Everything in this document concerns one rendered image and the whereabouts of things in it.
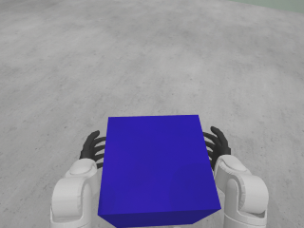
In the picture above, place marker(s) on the carton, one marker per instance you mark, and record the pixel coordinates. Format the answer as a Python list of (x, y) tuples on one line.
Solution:
[(156, 172)]

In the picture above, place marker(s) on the robot left forearm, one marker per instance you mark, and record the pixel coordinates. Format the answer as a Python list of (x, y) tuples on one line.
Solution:
[(71, 197)]

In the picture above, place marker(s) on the robot left hand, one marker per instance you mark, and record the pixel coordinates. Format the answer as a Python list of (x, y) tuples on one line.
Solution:
[(89, 149)]

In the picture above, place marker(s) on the robot right hand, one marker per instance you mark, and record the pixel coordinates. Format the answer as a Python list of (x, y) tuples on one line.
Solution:
[(219, 146)]

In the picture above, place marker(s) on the robot right forearm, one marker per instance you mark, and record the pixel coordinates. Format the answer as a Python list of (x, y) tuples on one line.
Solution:
[(246, 196)]

